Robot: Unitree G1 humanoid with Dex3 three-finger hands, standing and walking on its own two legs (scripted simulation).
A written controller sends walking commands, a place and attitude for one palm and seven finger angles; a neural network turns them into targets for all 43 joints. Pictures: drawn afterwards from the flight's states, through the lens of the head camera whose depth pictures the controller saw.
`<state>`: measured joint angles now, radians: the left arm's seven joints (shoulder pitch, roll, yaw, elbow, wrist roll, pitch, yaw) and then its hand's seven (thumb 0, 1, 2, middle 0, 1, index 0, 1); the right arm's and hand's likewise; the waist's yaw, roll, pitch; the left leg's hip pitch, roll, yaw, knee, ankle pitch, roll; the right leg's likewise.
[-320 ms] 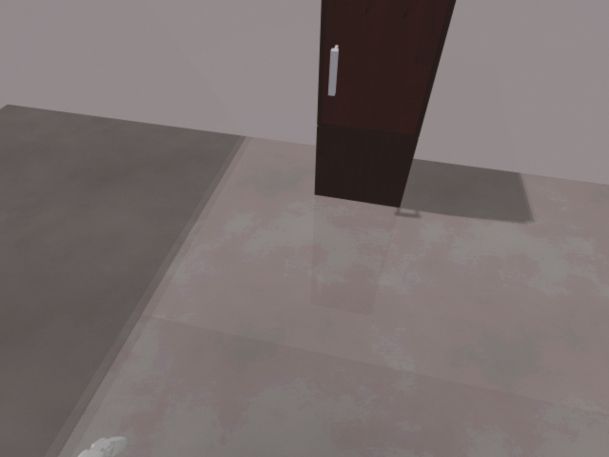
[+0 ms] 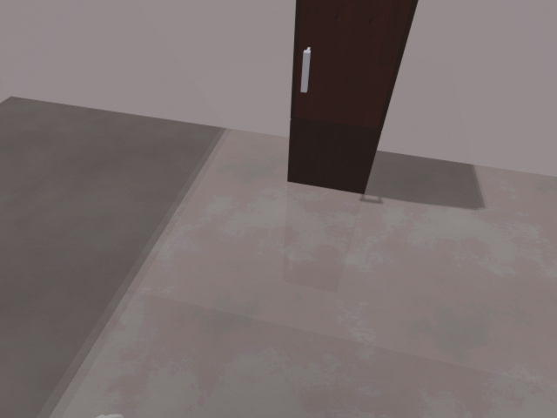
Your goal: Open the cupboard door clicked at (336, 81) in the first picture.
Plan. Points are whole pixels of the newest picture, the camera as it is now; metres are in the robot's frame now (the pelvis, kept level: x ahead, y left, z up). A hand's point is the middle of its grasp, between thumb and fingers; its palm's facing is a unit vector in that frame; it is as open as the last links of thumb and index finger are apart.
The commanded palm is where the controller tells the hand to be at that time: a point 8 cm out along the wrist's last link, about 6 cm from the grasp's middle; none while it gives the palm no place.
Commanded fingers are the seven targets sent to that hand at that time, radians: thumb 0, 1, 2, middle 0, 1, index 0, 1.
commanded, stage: stand and wait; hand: left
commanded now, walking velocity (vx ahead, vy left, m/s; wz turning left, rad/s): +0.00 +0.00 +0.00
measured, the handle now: (306, 69) +1.39 -0.02 -0.11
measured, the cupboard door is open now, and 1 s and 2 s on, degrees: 0 0 0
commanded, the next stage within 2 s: look at it before walking up in 0.50 s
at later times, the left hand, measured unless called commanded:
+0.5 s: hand out of the picture +0.06 +0.25 -0.15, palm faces -0.03 -0.94 -0.34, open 7.4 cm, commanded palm none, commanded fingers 0.00 0.90 0.90 -0.20 -0.30 -0.20 -0.30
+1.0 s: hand out of the picture +0.07 +0.25 -0.15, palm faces -0.03 -0.94 -0.34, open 7.4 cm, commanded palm none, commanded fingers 0.00 0.90 0.90 -0.20 -0.30 -0.20 -0.30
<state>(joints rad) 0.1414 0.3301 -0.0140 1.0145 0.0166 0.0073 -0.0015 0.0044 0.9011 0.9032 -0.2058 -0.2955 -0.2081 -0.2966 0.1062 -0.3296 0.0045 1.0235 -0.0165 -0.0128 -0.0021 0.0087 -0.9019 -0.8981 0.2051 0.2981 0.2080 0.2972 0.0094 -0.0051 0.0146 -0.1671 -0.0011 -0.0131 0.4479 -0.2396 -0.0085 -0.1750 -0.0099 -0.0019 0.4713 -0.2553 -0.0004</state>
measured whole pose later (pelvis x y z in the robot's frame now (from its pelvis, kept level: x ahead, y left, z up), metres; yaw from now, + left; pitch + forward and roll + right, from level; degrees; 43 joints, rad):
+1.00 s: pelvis +0.00 +0.00 +0.00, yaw +0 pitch -2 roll +0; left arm 0.14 0.34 -0.01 1.09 0.02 0.00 0.00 0.00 0.90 0.90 -0.20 -0.30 -0.21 -0.30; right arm 0.12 -0.34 0.00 1.11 -0.01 -0.02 0.00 0.01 -0.90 -0.90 0.20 0.30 0.21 0.30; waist 0.01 -0.01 0.03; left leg -0.15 0.00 -0.01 0.38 -0.20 -0.01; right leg -0.15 -0.01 0.00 0.39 -0.21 0.00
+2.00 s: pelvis +0.25 -0.01 -0.03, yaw -8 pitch -1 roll +0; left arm 0.11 0.20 0.05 0.97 0.03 -0.04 -0.02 0.00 0.91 0.90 -0.20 -0.29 -0.20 -0.30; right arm 0.57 -0.08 -0.01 1.25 -0.01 -0.07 -0.04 0.01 -0.90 -0.90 0.20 0.30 0.21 0.30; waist -0.01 -0.02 0.12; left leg 0.19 0.05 0.18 0.53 -0.52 -0.01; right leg -0.47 0.02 -0.19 0.64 -0.14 -0.11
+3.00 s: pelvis +0.63 -0.08 -0.02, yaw -12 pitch -2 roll +2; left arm 0.22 0.19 0.07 1.01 0.04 -0.02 -0.02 0.01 0.93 0.90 -0.20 -0.29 -0.20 -0.30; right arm 0.38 -0.16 -0.06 1.12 -0.03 -0.03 -0.01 0.00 -0.91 -0.90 0.20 0.30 0.20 0.30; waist -0.02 0.02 0.03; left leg -0.11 0.12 0.21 0.58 -0.41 -0.04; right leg -0.36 -0.09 -0.13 0.61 -0.21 0.00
